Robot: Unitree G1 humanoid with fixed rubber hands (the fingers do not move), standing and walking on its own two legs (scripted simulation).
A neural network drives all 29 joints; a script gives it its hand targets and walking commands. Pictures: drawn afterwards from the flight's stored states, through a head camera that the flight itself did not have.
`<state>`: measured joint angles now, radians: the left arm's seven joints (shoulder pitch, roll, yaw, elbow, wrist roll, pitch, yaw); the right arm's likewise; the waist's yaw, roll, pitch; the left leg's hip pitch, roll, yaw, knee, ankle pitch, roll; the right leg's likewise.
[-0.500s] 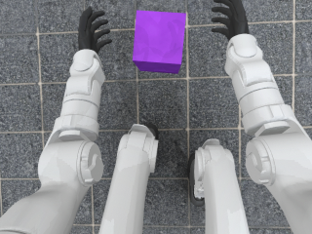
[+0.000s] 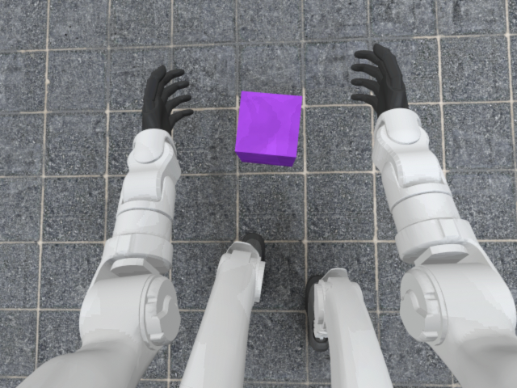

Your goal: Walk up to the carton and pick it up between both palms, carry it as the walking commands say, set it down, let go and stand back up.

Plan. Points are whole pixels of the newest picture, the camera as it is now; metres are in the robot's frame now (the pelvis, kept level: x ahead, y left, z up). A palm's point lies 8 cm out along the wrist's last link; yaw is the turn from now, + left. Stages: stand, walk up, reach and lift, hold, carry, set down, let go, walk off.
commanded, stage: set down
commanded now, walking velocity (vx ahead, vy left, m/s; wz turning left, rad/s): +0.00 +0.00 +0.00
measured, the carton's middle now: (269, 132) +0.55 +0.11 -0.52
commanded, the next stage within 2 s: let go in 0.34 s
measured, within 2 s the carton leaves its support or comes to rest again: neither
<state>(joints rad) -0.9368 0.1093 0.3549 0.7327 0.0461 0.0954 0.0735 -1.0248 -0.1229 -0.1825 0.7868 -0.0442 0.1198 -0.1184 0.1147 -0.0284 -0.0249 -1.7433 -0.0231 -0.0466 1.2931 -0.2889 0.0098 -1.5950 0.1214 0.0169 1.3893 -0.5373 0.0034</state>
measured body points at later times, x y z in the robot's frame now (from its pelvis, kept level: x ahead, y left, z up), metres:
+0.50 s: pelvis +0.03 +0.01 +0.08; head +0.31 +0.06 +0.43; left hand +0.43 +0.25 -0.06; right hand +0.49 -0.08 -0.05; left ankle +0.12 +0.11 -0.57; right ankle +0.04 -0.11 -0.57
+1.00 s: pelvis +0.07 +0.02 +0.16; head +0.20 +0.04 +0.59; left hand +0.28 +0.27 +0.06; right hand +0.34 -0.17 +0.07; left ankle +0.12 +0.11 -0.57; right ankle +0.04 -0.11 -0.57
